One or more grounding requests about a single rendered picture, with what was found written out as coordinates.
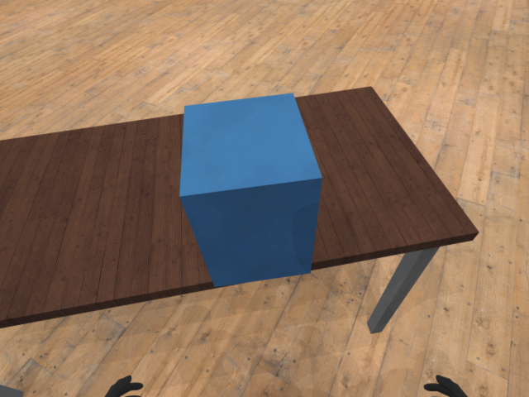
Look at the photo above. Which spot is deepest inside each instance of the robot left hand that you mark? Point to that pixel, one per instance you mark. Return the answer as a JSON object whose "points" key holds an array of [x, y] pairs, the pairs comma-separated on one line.
{"points": [[123, 386]]}

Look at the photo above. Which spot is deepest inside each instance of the table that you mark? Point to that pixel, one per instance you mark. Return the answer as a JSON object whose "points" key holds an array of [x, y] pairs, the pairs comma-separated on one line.
{"points": [[91, 218]]}

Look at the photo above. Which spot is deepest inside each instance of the carton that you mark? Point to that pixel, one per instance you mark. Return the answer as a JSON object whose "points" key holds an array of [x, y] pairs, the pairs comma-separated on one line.
{"points": [[250, 186]]}

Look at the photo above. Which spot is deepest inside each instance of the robot right hand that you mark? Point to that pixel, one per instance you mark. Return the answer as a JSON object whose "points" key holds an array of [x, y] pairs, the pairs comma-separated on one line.
{"points": [[446, 386]]}

